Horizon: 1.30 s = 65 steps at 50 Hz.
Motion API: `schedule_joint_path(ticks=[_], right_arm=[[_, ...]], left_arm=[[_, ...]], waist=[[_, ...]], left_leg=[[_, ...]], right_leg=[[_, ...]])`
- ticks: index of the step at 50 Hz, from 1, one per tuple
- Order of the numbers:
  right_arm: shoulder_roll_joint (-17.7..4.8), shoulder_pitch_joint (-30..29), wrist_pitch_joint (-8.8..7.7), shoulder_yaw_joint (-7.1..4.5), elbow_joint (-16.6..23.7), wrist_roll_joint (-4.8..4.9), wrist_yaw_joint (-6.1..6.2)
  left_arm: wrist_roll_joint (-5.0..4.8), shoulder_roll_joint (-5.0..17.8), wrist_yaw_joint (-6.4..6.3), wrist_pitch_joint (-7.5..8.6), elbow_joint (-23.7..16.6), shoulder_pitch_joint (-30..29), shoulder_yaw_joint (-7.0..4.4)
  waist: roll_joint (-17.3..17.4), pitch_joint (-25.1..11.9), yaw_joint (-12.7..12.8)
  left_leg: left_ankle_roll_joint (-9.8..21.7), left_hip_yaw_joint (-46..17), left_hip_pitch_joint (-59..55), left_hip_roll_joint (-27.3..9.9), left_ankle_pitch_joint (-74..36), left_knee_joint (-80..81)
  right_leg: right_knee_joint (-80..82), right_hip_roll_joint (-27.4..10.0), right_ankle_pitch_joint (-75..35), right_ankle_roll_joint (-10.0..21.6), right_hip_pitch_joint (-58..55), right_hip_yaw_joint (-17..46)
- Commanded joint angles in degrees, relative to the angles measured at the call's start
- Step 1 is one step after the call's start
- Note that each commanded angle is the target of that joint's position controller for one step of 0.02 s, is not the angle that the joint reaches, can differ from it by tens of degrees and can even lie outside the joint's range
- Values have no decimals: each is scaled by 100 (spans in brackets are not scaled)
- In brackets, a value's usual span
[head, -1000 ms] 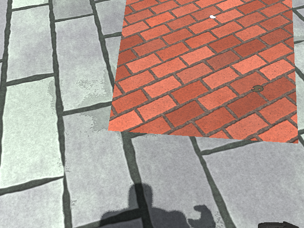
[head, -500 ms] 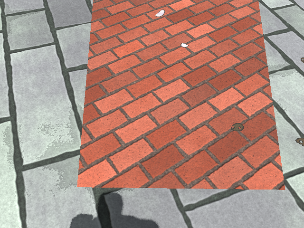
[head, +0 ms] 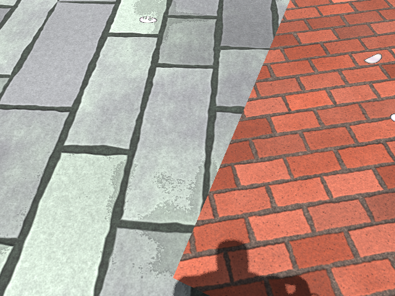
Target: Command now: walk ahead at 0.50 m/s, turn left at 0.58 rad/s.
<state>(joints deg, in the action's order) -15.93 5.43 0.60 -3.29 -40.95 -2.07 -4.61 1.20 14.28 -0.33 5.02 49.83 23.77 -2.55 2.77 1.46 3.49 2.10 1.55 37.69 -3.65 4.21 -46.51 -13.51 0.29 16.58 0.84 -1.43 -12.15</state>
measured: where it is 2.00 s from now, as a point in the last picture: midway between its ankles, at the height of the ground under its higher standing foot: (226, 154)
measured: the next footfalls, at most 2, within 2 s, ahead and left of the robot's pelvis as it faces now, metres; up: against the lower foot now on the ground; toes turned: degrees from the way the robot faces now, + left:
left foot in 0.12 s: +0.22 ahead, +0.11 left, +0.00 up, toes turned +9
right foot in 0.70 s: +0.57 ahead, +0.01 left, +0.00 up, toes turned +6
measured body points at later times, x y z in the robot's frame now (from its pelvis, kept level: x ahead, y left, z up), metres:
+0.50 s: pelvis +0.26 +0.06 +0.00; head +0.28 +0.08 +0.45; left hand +0.35 +0.33 -0.12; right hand +0.31 -0.20 -0.12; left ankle +0.18 +0.10 -0.74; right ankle +0.44 -0.07 -0.68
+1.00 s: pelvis +0.55 +0.06 +0.00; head +0.57 +0.05 +0.45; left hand +0.54 +0.33 -0.12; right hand +0.71 -0.19 -0.11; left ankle +0.65 +0.24 -0.68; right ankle +0.53 +0.00 -0.74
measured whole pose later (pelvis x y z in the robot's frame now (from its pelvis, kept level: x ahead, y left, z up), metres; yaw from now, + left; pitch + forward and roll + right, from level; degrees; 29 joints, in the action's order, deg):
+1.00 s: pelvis +0.55 +0.06 +0.00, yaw +0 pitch +1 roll +0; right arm -14.9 7.7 -2.1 -0.9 -44.0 -2.6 -0.9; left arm -0.1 14.6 0.9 2.7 51.9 22.4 -3.5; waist 2.0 2.3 2.2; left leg -2.2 -3.2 35.7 -6.1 9.8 -51.3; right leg -16.7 8.2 9.7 6.8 7.1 3.3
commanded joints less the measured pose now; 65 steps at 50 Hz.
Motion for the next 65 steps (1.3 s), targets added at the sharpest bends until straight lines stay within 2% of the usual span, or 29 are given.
schedule_joint_path(ticks=[1,4,6,7,8,9,10,11,14,22,28,32,34,35,36,37,38,40,41,44,46,52,56,59,61,62,63,64,65], right_arm=[[-161,-665,-82,41,599,-17,-48],[-285,-411,-80,-14,601,-64,32],[-496,979,-168,-156,189,-131,145],[-930,1846,-196,-304,-31,-177,253],[-1562,1596,-185,-418,92,-60,322],[-1371,1847,-128,-401,98,106,375],[-1159,1525,-135,-332,-26,107,431],[-831,1317,-179,-233,-83,119,437],[-448,972,-352,-75,-140,163,407],[-564,1776,-491,-81,-607,213,402],[-546,2310,-508,-27,-930,136,479],[-672,2099,-519,-23,-1039,54,564],[-793,1965,-497,-46,-1081,-8,590],[-810,1878,-482,-36,-1052,20,597],[-535,2023,-525,59,-814,135,580],[-410,2343,-561,40,-782,194,502],[-645,1907,-567,16,-682,9,500],[-559,1304,-649,51,-497,52,439],[-515,1203,-584,57,-408,-1,431],[-356,1323,-348,113,-387,-87,396],[-325,939,-298,128,-234,-79,382],[-284,-424,-304,173,220,-7,354],[-323,-970,-373,204,458,43,342],[-516,-566,-454,155,426,70,369],[-778,599,-557,36,97,47,477],[-1189,1451,-613,-71,31,-78,579],[-1699,1653,-521,-204,63,-157,619],[-1338,1396,-434,-181,53,-72,594],[-827,1065,-422,-64,138,-30,571]], left_arm=[[-1,864,-38,39,-258,-60,-191],[13,1096,-86,-77,-147,43,-234],[-14,1186,-101,-175,-145,51,-232],[15,923,-74,-172,-312,128,-147],[-16,320,51,-154,-712,347,-21],[44,841,46,-132,-764,-431,-131],[-77,738,68,-86,-847,-669,-103],[-78,647,66,-43,-754,-588,-56],[106,567,117,-288,-485,-124,-52],[78,423,215,-386,-783,-1469,-61],[55,321,251,-318,-1080,-2460,21],[18,391,236,-255,-1025,-2206,11],[11,583,153,-217,-670,-1119,-92],[73,709,105,-168,-392,-213,-163],[192,1279,34,-166,-250,594,-323],[39,1489,70,-238,-197,493,-409],[-128,1292,143,-259,-298,-153,-376],[-83,763,144,-267,-356,-689,-246],[-88,688,120,-238,-286,-707,-216],[-129,776,110,-128,-196,-574,-234],[-133,904,100,-119,-171,-443,-275],[-138,952,86,-162,-86,189,-330],[-50,994,29,-202,-102,435,-349],[-10,1139,-33,-208,-259,94,-396],[-56,1173,19,-160,-342,-180,-398],[-137,843,75,-106,-483,-174,-303],[-302,344,67,-118,-671,411,-195],[-87,793,13,-205,-542,411,-228],[-13,887,44,-251,-491,68,-263]], waist=[[-769,353,-56],[-901,66,-237],[-700,-766,-864],[-69,-1422,-1162],[1221,-1871,-684],[117,-1797,-1114],[27,-980,-874],[-188,-525,-625],[-69,-341,-158],[-10,206,-479],[33,414,-764],[134,314,-489],[182,-306,-10],[41,-782,408],[-694,-1466,542],[-1851,-1902,160],[-900,-1230,-13],[-182,-140,-230],[-202,47,-381],[-432,-76,-552],[-463,30,-496],[-588,103,14],[-669,59,200],[-784,-32,-111],[-514,-544,-687],[109,-1318,-1012],[1414,-1957,-764],[868,-1540,-579],[136,-790,-538]], left_leg=[[214,359,-159,77,100,696],[561,720,-934,563,940,1040],[888,619,-2757,962,909,1659],[1152,-715,-4317,-18,1545,1869],[1896,-3821,-5758,-1721,1321,2433],[1827,-4070,-5526,-1712,808,2918],[1699,-3004,-4856,-1559,27,2904],[1487,-2401,-4061,-1261,-799,2982],[1161,-1409,-3027,-683,-1553,3333],[904,-965,-3509,-453,-1476,3857],[868,-834,-4224,-586,-2097,3717],[735,-433,-4553,-769,-3795,3233],[578,-168,-4624,-698,-5131,1844],[471,51,-4035,-543,-4530,632],[281,356,-2491,-131,-2425,-1293],[65,126,-738,1073,2257,-3095],[155,-586,-118,609,2029,-3356],[122,-524,-171,127,1392,-2649],[43,-541,-375,3,1365,-2295],[-209,-381,-752,-67,1299,-1719],[-369,-276,-551,-118,995,-1228],[-566,-225,-142,-21,-259,409],[-496,-249,-190,193,-177,1005],[-314,-362,-1151,342,290,1610],[-74,-350,-2912,415,402,2169],[223,-1386,-4197,-668,1363,2387],[848,-3830,-5559,-2146,2021,2890],[956,-4438,-5050,-2174,2618,3058],[843,-3581,-4295,-1903,2531,3141]], right_leg=[[258,-1547,-2887,578,39,329],[-822,-1594,-5238,458,-343,-26],[-2891,-1490,-5352,347,135,-211],[-4552,-1322,-3188,204,1423,-214],[-6426,-217,1634,-112,3804,189],[-6690,-241,1135,-74,4246,1207],[-6503,-508,493,-15,4399,1237],[-5980,-667,223,12,4050,1230],[-5259,-799,95,-54,3087,1229],[-3694,-760,-1349,-195,4187,1087],[-2470,-458,-1679,8,4185,868],[-1907,-56,-1002,448,3293,663],[-1697,373,-613,717,2055,562],[-1379,256,-861,911,808,775],[-1338,-1080,-462,1417,-809,2614],[-502,-2162,-789,2212,-1702,5496],[-351,-1940,-512,2098,-1185,5132],[-25,-1524,-982,1771,307,3845],[55,-1263,-1400,1624,758,3496],[236,-900,-1960,1556,1235,2951],[397,-775,-1752,1557,1400,2835],[236,-570,-1943,1229,856,2890],[-239,-670,-2632,1181,338,3139],[-674,-753,-2921,943,460,3399],[-1900,-359,-3290,693,930,3213],[-3355,25,-2304,532,1525,2762],[-4859,910,1197,333,3255,1975],[-5524,431,1410,394,3879,1879],[-5622,163,871,390,3893,1884]])
Keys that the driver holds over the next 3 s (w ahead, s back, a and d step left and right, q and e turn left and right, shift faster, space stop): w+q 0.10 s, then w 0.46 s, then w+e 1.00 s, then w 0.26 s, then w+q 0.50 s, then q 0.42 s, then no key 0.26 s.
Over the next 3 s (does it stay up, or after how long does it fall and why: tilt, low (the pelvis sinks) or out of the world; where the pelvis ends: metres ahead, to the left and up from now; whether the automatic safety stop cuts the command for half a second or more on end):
stays up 1.40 -0.15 0.00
